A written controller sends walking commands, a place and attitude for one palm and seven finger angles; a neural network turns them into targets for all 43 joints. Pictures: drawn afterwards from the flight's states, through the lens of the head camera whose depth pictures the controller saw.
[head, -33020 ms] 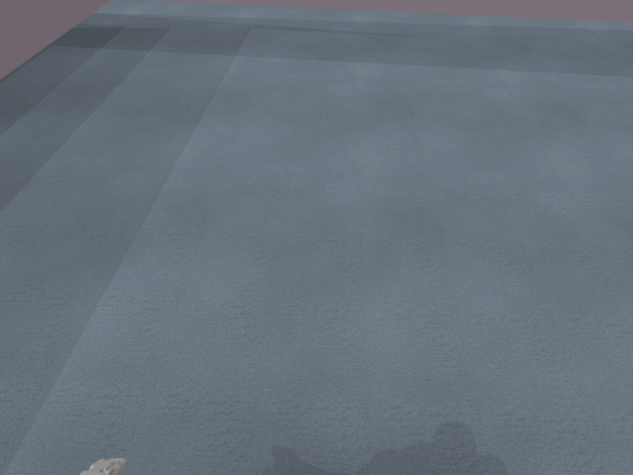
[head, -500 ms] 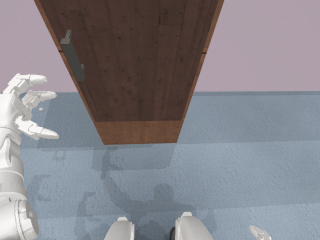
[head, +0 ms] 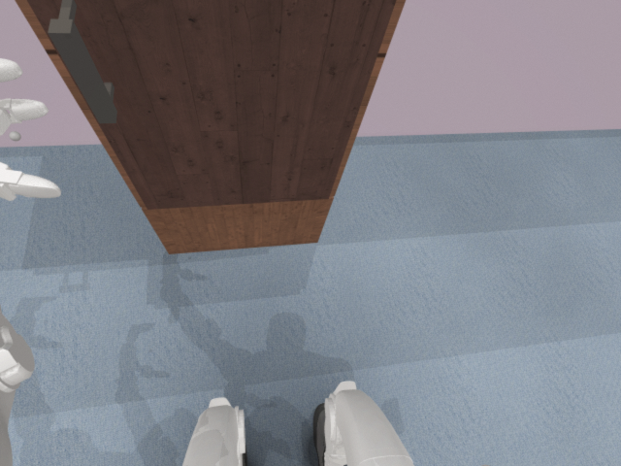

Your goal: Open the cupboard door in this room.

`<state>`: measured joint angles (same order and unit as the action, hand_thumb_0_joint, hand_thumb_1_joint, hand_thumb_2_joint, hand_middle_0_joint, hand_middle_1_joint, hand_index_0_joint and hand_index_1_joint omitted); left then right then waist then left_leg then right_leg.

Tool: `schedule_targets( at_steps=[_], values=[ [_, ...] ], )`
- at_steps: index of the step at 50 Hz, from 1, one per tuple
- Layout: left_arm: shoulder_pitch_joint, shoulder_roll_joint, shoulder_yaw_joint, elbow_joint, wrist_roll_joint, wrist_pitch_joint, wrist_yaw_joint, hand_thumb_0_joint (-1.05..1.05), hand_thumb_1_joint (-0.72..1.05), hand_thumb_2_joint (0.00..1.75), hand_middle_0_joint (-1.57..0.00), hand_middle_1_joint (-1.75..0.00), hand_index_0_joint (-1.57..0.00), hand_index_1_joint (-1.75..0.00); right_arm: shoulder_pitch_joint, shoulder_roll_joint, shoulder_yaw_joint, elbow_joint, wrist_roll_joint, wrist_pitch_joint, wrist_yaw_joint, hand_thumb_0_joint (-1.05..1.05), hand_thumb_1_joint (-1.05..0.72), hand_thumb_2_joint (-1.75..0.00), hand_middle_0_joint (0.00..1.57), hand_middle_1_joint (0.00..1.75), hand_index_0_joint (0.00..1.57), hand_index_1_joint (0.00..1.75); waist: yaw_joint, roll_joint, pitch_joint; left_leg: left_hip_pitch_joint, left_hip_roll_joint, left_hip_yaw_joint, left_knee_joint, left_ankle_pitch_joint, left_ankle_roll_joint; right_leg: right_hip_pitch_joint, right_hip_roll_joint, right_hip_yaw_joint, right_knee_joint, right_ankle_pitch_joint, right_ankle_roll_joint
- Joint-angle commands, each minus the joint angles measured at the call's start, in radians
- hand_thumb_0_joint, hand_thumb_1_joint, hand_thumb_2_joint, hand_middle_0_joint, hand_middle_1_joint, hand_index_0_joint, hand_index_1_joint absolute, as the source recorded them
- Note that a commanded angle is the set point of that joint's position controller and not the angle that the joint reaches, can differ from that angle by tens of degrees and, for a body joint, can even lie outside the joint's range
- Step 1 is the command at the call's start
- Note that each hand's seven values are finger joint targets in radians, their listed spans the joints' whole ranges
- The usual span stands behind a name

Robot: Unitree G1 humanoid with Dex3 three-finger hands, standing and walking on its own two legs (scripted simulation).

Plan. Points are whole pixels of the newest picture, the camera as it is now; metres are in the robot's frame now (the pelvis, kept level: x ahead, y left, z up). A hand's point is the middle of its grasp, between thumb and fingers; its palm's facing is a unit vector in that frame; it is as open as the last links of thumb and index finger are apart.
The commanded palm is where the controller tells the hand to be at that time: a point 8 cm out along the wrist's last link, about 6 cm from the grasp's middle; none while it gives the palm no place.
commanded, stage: move the hooked fingers beside the handle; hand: left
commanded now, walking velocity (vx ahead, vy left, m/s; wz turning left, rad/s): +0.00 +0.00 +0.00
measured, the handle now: (89, 65) +0.59 +0.25 +0.07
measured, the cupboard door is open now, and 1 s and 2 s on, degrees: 0 0 0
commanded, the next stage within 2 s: slide the fingers in behind the handle in 1.12 s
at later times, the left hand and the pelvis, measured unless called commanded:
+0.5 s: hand (32, 92) +0.54 +0.30 +0.08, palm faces +0.04 -1.00 -0.02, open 14.0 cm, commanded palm +0.52 +0.33 +0.07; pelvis +0.01 +0.01 +0.00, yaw -1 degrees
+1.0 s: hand (30, 102) +0.52 +0.29 +0.08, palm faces +0.06 -1.00 -0.02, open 14.0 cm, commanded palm +0.51 +0.33 +0.07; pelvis +0.01 +0.00 +0.00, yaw -1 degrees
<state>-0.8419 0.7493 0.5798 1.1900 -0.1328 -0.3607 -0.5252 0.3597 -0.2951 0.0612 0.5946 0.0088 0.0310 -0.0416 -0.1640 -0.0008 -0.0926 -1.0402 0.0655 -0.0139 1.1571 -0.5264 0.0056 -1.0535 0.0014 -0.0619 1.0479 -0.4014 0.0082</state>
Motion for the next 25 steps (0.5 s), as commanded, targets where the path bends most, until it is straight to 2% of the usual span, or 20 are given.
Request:
schedule_targets(
  at_steps=[1,2,4,5,6,8,10,11,14,15,18,19,21,24,25],
  values=[
    [-0.427,0.366,0.039,-0.202,-0.013,-0.058,0.002,0.00,-0.50,0.30,-0.30,-1.20,-0.30,-1.20,0.169,-0.201,-0.073,-0.046,-0.011,-0.006,-0.016,0.00,-0.90,-0.90,0.20,0.30,0.20,0.30,0.003,0.223,-0.503,0.328,-0.027,-0.045,-0.143,0.426,0.017,0.229,0.039,0.022,-0.087,0.214,-0.026],
    [-0.443,0.349,0.022,-0.182,-0.010,-0.053,0.005,0.00,-0.50,0.30,-0.30,-1.20,-0.30,-1.20,0.171,-0.199,-0.071,-0.043,-0.011,-0.004,-0.016,0.00,-0.90,-0.90,0.20,0.30,0.20,0.30,-0.010,0.209,-0.490,0.316,-0.027,-0.046,-0.138,0.421,0.019,0.224,0.039,0.021,-0.089,0.214,-0.024],
    [-0.456,0.351,0.022,-0.183,-0.006,-0.055,0.009,0.00,-0.50,0.30,-0.30,-1.20,-0.30,-1.20,0.184,-0.202,-0.070,-0.044,-0.016,0.001,-0.014,0.00,-0.90,-0.90,0.20,0.30,0.20,0.30,-0.010,0.224,-0.509,0.344,-0.024,-0.057,-0.135,0.454,0.015,0.204,0.042,0.013,-0.080,0.219,-0.029],
    [-0.480,0.369,0.022,-0.200,0.003,-0.056,0.013,0.00,-0.50,0.30,-0.30,-1.20,-0.30,-1.20,0.187,-0.203,-0.069,-0.040,-0.017,0.006,-0.013,0.00,-0.90,-0.90,0.20,0.30,0.20,0.30,-0.011,0.254,-0.523,0.368,-0.021,-0.059,-0.136,0.472,0.011,0.195,0.040,0.013,-0.084,0.221,-0.027],
    [-0.484,0.347,0.006,-0.187,0.007,-0.050,0.016,0.00,-0.50,0.30,-0.30,-1.20,-0.30,-1.20,0.193,-0.202,-0.069,-0.037,-0.019,0.010,-0.012,0.00,-0.90,-0.90,0.20,0.30,0.20,0.30,-0.020,0.256,-0.523,0.380,-0.020,-0.062,-0.133,0.483,0.010,0.178,0.041,0.009,-0.085,0.219,-0.027],
    [-0.494,0.366,0.012,-0.162,0.017,-0.037,0.025,0.00,-0.50,0.30,-0.30,-1.20,-0.30,-1.20,0.199,-0.204,-0.065,-0.033,-0.019,0.017,-0.012,0.00,-0.90,-0.90,0.20,0.30,0.20,0.30,-0.028,0.238,-0.501,0.357,-0.019,-0.062,-0.129,0.472,0.012,0.173,0.041,0.008,-0.088,0.216,-0.025],
    [-0.507,0.380,0.014,-0.145,0.028,-0.029,0.032,0.00,-0.50,0.30,-0.30,-1.20,-0.30,-1.20,0.208,-0.205,-0.062,-0.037,-0.020,0.026,-0.010,0.00,-0.90,-0.90,0.20,0.30,0.20,0.30,-0.031,0.246,-0.500,0.367,-0.016,-0.068,-0.132,0.482,0.008,0.157,0.044,0.002,-0.086,0.209,-0.026],
    [-0.536,0.370,-0.001,-0.144,0.032,-0.024,0.037,0.00,-0.50,0.30,-0.30,-1.20,-0.30,-1.20,0.208,-0.205,-0.058,-0.036,-0.022,0.028,-0.010,0.00,-0.90,-0.90,0.20,0.30,0.20,0.30,-0.042,0.253,-0.489,0.357,-0.017,-0.069,-0.129,0.476,0.010,0.151,0.043,0.003,-0.087,0.210,-0.025],
    [-0.561,0.418,0.029,-0.152,0.046,-0.027,0.051,0.00,-0.50,0.30,-0.30,-1.20,-0.30,-1.20,0.222,-0.205,-0.055,-0.042,-0.027,0.035,-0.009,0.00,-0.90,-0.90,0.20,0.30,0.20,0.30,-0.040,0.284,-0.529,0.369,-0.016,-0.071,-0.113,0.523,0.008,0.149,0.045,0.002,-0.074,0.236,-0.029],
    [-0.572,0.445,0.041,-0.154,0.051,-0.026,0.053,0.00,-0.50,0.30,-0.30,-1.20,-0.30,-1.20,0.228,-0.207,-0.054,-0.038,-0.029,0.040,-0.008,0.00,-0.90,-0.90,0.20,0.30,0.20,0.30,-0.045,0.276,-0.545,0.379,-0.011,-0.075,-0.110,0.550,0.004,0.157,0.046,0.001,-0.072,0.253,-0.026],
    [-0.510,0.420,0.021,-0.099,0.062,-0.009,0.049,0.00,-0.50,0.30,-0.30,-1.20,-0.30,-1.20,0.228,-0.203,-0.048,-0.053,-0.028,0.050,0.000,0.00,-0.90,-0.90,0.20,0.30,0.20,0.30,-0.044,0.247,-0.508,0.326,-0.014,-0.062,-0.111,0.509,0.014,0.177,0.048,0.004,-0.081,0.250,-0.023],
    [-0.504,0.424,0.025,-0.110,0.060,-0.011,0.046,0.00,-0.50,0.30,-0.30,-1.20,-0.30,-1.20,0.232,-0.203,-0.048,-0.061,-0.028,0.053,0.000,0.00,-0.90,-0.90,0.20,0.30,0.20,0.30,-0.036,0.253,-0.512,0.338,-0.014,-0.066,-0.115,0.537,0.011,0.184,0.049,0.000,-0.075,0.266,-0.028],
    [-0.489,0.438,0.044,-0.160,0.057,-0.014,0.042,0.00,-0.50,0.30,-0.30,-1.20,-0.30,-1.20,0.239,-0.205,-0.056,-0.062,-0.030,0.061,0.005,0.00,-0.90,-0.90,0.20,0.30,0.20,0.30,-0.025,0.288,-0.576,0.391,-0.009,-0.066,-0.112,0.589,0.006,0.185,0.049,0.000,-0.075,0.283,-0.025],
    [-0.443,0.438,0.072,-0.175,0.036,-0.016,0.038,0.00,-0.50,0.30,-0.30,-1.20,-0.30,-1.20,0.244,-0.204,-0.062,-0.069,-0.030,0.066,0.011,0.00,-0.90,-0.90,0.20,0.30,0.20,0.30,-0.016,0.257,-0.575,0.382,-0.007,-0.067,-0.111,0.631,0.008,0.217,0.055,0.000,-0.073,0.324,-0.028],
    [-0.458,0.419,0.061,-0.182,0.031,-0.016,0.037,0.00,-0.50,0.30,-0.30,-1.20,-0.30,-1.20,0.240,-0.201,-0.062,-0.064,-0.029,0.068,0.014,0.00,-0.90,-0.90,0.20,0.30,0.20,0.30,-0.026,0.251,-0.566,0.378,-0.007,-0.060,-0.110,0.615,0.011,0.214,0.055,0.001,-0.079,0.325,-0.024]
  ],
)
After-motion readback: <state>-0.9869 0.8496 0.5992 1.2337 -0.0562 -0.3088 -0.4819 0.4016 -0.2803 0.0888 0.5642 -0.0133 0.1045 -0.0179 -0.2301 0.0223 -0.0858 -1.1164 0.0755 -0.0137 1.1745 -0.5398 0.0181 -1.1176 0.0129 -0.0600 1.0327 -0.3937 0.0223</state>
